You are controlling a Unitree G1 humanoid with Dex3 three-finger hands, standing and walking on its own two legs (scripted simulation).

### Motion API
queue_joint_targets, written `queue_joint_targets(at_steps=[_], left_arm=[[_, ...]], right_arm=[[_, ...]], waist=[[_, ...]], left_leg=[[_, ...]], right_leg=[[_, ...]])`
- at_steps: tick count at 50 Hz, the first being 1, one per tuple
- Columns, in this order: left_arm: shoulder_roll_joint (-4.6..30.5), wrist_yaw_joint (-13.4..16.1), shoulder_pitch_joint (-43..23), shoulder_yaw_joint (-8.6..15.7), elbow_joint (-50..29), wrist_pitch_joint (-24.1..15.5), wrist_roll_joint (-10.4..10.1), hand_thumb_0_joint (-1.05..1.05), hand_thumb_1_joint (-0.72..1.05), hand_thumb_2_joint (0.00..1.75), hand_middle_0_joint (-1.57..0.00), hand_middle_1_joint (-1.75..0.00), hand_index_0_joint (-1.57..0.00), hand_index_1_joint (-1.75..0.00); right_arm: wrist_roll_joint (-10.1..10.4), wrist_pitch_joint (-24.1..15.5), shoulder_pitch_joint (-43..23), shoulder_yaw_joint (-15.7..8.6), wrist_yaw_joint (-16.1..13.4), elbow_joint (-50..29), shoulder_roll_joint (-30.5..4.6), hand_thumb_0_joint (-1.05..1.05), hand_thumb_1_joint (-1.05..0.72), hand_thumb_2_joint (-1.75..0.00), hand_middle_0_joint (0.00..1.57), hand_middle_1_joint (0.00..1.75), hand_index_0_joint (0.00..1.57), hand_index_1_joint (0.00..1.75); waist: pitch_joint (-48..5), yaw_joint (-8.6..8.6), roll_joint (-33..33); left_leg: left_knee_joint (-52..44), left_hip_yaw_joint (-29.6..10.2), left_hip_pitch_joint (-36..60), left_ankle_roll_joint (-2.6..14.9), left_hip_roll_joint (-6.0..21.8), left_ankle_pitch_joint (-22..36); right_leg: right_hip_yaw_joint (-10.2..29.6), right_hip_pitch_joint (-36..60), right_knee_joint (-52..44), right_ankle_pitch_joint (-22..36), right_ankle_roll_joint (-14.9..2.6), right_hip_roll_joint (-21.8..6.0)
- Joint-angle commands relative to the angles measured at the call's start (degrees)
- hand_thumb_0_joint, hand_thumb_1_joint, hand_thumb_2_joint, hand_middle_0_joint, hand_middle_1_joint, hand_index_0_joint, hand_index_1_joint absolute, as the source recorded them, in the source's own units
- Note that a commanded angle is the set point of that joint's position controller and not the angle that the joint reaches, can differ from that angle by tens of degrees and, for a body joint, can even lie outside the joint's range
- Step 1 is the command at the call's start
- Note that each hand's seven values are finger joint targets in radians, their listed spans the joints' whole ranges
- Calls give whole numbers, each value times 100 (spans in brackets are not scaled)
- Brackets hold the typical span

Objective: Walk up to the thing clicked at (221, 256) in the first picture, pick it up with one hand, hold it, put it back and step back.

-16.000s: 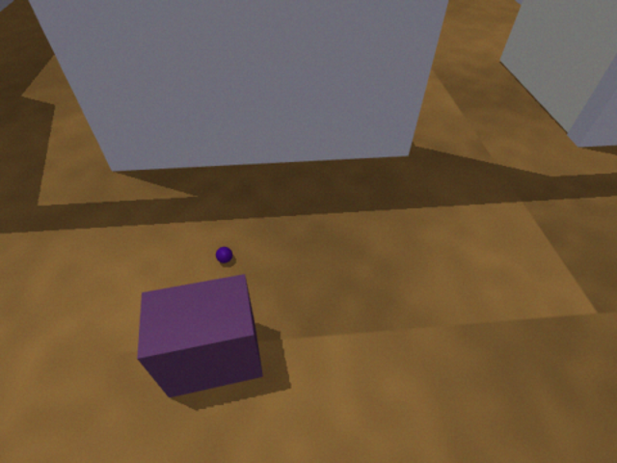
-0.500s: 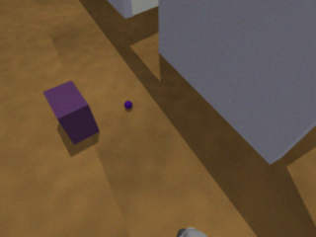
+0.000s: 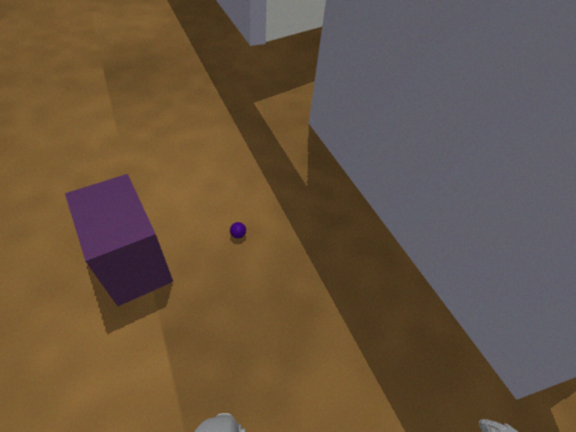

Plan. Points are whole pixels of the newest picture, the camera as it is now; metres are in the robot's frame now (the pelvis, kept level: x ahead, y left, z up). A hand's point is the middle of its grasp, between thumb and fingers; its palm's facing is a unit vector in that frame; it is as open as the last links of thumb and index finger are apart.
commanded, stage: walk up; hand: left
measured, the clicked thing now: (238, 230) +0.96 +0.21 -0.72
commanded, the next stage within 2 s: none
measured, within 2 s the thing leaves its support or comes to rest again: neither
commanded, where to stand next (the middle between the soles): +0.58 -0.04 m, yaw +1 degrees
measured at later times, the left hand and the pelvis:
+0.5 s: hand (168, 321) +0.30 +0.21 -0.10, palm faces -0.04 -0.91 -0.41, open 7.4 cm; pelvis +0.20 -0.06 +0.01, yaw -1 degrees
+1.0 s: hand (176, 292) +0.37 +0.22 -0.14, palm faces +0.04 -0.94 -0.35, open 7.4 cm; pelvis +0.37 -0.05 +0.01, yaw +3 degrees
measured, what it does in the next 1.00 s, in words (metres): walks ahead: right foot, then left foot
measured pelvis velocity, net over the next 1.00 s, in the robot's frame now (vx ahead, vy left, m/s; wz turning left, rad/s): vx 0.37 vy -0.05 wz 0.05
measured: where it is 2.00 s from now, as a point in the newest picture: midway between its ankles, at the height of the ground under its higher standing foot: (295, 329)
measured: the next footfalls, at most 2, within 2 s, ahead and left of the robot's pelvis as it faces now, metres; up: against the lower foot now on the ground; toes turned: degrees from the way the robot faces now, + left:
right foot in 0.42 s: +0.32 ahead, -0.17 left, +0.00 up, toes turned -5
left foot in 0.96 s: +0.50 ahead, +0.07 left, +0.00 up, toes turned +6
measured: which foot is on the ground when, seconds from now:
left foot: down 0.00-0.46, up 0.48-0.94, down 0.96-1.00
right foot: up 0.00-0.40, down 0.42-1.00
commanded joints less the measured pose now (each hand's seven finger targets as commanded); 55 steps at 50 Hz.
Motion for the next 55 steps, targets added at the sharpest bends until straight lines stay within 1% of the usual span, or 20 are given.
queue_joint_targets(at_steps=[1,4,6,14,19,21,22,23,24,25,28,30,38,45,47,48,49,50,51,55], left_arm=[[1280,197,174,221,-517,-71,-25,0,90,90,-20,-30,-20,-30],[1136,110,274,237,-310,-79,-68,0,90,90,-20,-30,-20,-30],[1033,33,426,237,-230,-16,-65,0,90,90,-20,-30,-20,-30],[835,-184,-586,260,-550,-17,81,0,90,90,-20,-30,-20,-30],[799,-162,-283,336,-307,-115,65,0,90,90,-20,-30,-20,-30],[1113,-56,469,468,-70,-219,90,0,90,90,-20,-30,-20,-30],[1526,19,921,627,17,-272,120,0,90,90,-20,-30,-20,-30],[1867,62,859,654,-155,-293,70,0,90,90,-20,-30,-20,-30],[1920,60,599,637,-203,-257,2,0,90,90,-20,-30,-20,-30],[1703,76,465,584,-280,-226,-46,0,90,90,-20,-30,-20,-30],[1236,139,-72,402,-375,-251,-73,0,90,90,-20,-30,-20,-30],[1167,134,-135,372,-437,-292,-50,0,90,90,-20,-30,-20,-30],[1248,143,244,458,-618,-317,55,0,90,90,-20,-30,-20,-30],[1301,157,247,420,-644,-264,24,0,90,90,-20,-30,-20,-30],[1248,159,209,338,-694,-225,34,0,90,90,-20,-30,-20,-30],[990,163,349,243,-726,-198,6,0,90,90,-20,-30,-20,-30],[539,164,672,114,-787,-186,-71,0,90,90,-20,-30,-20,-30],[759,206,776,175,-666,-118,-77,0,90,90,-20,-30,-20,-30],[1134,264,581,243,-575,-61,-9,0,90,90,-20,-30,-20,-30],[980,129,645,210,-364,-23,-73,0,90,90,-20,-30,-20,-30]], right_arm=[[202,-158,1112,-627,-250,-353,-2094,0,-90,-90,20,30,20,30],[284,-202,636,-323,-313,-496,-1498,0,-90,-90,20,30,20,30],[273,-240,502,-289,-288,-489,-1461,0,-90,-90,20,30,20,30],[211,-230,758,-367,-240,-543,-1666,0,-90,-90,20,30,20,30],[220,-143,444,-336,-240,-664,-1637,0,-90,-90,20,30,20,30],[215,-112,680,-189,-250,-676,-1252,0,-90,-90,20,30,20,30],[231,-119,1090,-29,-248,-702,-804,0,-90,-90,20,30,20,30],[270,-70,1220,-22,-252,-673,-907,0,-90,-90,20,30,20,30],[209,-10,990,-148,-328,-541,-1444,0,-90,-90,20,30,20,30],[198,-9,767,-181,-340,-468,-1529,0,-90,-90,20,30,20,30],[310,58,1035,-119,-262,-206,-1200,0,-90,-90,20,30,20,30],[255,119,1221,-130,-198,-145,-1119,0,-90,-90,20,30,20,30],[122,146,163,-200,-75,-478,-1079,0,-90,-90,20,30,20,30],[86,25,-44,-198,-27,-590,-1010,0,-90,-90,20,30,20,30],[78,-23,585,-264,-73,-406,-1134,0,-90,-90,20,30,20,30],[19,-62,1323,-373,-142,-231,-1413,0,-90,-90,20,30,20,30],[-53,-89,1642,-513,-223,-292,-1910,0,-90,-90,20,30,20,30],[83,-93,1499,-523,-273,-472,-2000,0,-90,-90,20,30,20,30],[233,-62,1346,-553,-260,-440,-2011,0,-90,-90,20,30,20,30],[284,-89,683,-263,-320,-585,-1403,0,-90,-90,20,30,20,30]], waist=[[-990,-698,1175],[-312,-345,856],[-218,-210,1074],[-24,-490,1157],[-284,-138,971],[-878,196,-57],[-1176,330,-1333],[-1002,258,-1508],[-837,267,-1029],[-463,225,-631],[-164,-203,-532],[-208,-248,-675],[167,107,-308],[-90,-17,-164],[-397,-416,263],[-930,-723,1019],[-1339,-756,2287],[-1204,-695,1702],[-958,-676,1407],[-125,-282,993]], left_leg=[[-2083,-4334,3110,1466,2414,-1919],[-2027,-1963,1855,795,1558,388],[-2131,-1364,1249,811,1338,395],[-2313,-954,1628,1059,1272,-575],[-1405,-706,1184,810,1235,-25],[419,-205,853,535,707,514],[1883,99,48,245,180,-512],[2714,-126,-1113,19,-437,-1942],[3145,-503,-1195,42,-88,-2143],[3233,-804,-1201,49,91,-1885],[2589,-1000,-614,38,195,-1055],[2463,-838,-343,-10,53,-576],[676,-879,-848,-211,239,-47],[-365,-227,266,57,212,-70],[-698,-117,1557,191,-56,-63],[-1027,-522,2568,430,95,-427],[-1243,-2564,3580,872,1410,-633],[-1880,-4174,3581,1304,2186,-860],[-1872,-4230,3244,1636,2356,-891],[-1974,-1554,1516,801,1251,462]], right_leg=[[787,-3262,2856,41,-263,144],[965,-2553,2233,908,-114,-98],[676,-2075,1862,1055,-3,-141],[187,-2286,-328,1906,147,-377],[-161,-847,-1194,2249,15,-88],[-102,589,-1635,1857,-136,70],[1343,1202,-2163,861,-321,-897],[3621,1516,-2999,336,-820,-2044],[4026,1167,-2913,257,-1348,-2338],[3538,624,-2901,707,-1365,-2136],[1421,-168,-2761,2178,-641,-1163],[887,-398,-2838,2517,-632,-894],[740,-6,-3173,1553,-792,-1286],[411,-78,-2266,2730,-914,-1309],[162,-575,-1218,3262,-727,-1060],[-163,-910,215,3316,-510,-632],[-370,-2260,1703,1510,-131,8],[-68,-3006,2129,-194,-82,515],[354,-3091,2556,-275,-136,98],[707,-2236,1799,867,-79,-154]])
